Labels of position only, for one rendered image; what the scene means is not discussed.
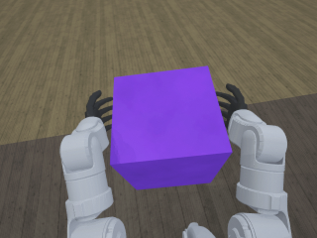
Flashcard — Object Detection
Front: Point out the left robot hand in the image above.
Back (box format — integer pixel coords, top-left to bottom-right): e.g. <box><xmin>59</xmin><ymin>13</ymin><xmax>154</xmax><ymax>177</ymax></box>
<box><xmin>84</xmin><ymin>90</ymin><xmax>113</xmax><ymax>132</ymax></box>

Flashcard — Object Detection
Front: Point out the robot right forearm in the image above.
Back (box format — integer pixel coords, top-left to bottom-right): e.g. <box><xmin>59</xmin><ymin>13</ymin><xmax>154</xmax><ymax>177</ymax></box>
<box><xmin>228</xmin><ymin>109</ymin><xmax>292</xmax><ymax>238</ymax></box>

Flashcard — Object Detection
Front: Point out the right robot hand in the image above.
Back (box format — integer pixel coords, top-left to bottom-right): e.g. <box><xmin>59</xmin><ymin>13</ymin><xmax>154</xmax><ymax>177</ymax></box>
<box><xmin>215</xmin><ymin>83</ymin><xmax>248</xmax><ymax>130</ymax></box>

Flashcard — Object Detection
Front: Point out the right robot thigh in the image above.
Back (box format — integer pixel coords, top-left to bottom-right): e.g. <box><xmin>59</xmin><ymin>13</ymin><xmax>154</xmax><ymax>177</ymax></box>
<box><xmin>182</xmin><ymin>226</ymin><xmax>216</xmax><ymax>238</ymax></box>

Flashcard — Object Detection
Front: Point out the robot right shin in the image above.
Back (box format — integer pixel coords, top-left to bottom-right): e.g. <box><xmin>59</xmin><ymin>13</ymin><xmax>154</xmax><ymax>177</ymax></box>
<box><xmin>187</xmin><ymin>222</ymin><xmax>199</xmax><ymax>228</ymax></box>

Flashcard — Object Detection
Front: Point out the carton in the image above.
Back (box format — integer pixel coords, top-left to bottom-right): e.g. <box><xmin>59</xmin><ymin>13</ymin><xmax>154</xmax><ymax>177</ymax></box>
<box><xmin>110</xmin><ymin>65</ymin><xmax>233</xmax><ymax>190</ymax></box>

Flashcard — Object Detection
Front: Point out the robot left forearm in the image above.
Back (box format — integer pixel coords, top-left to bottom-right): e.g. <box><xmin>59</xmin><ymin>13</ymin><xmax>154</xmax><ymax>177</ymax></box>
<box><xmin>59</xmin><ymin>116</ymin><xmax>114</xmax><ymax>238</ymax></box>

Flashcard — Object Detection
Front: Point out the left robot upper arm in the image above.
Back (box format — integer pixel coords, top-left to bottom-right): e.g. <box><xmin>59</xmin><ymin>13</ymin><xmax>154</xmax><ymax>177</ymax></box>
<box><xmin>70</xmin><ymin>216</ymin><xmax>127</xmax><ymax>238</ymax></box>

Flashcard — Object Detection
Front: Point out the right robot upper arm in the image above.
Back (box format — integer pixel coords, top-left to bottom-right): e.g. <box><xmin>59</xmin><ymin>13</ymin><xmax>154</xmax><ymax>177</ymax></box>
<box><xmin>227</xmin><ymin>212</ymin><xmax>291</xmax><ymax>238</ymax></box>

